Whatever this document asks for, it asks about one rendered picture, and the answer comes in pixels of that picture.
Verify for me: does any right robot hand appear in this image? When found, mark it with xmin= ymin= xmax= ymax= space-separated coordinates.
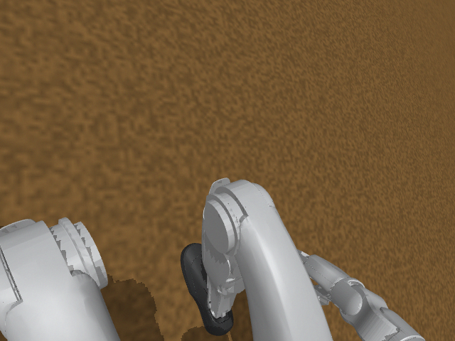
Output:
xmin=297 ymin=249 xmax=350 ymax=305

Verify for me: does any right robot arm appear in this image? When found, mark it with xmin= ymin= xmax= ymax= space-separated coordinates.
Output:
xmin=331 ymin=277 xmax=426 ymax=341

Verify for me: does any right robot foot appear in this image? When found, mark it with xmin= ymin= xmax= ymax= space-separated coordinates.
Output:
xmin=181 ymin=243 xmax=233 ymax=336

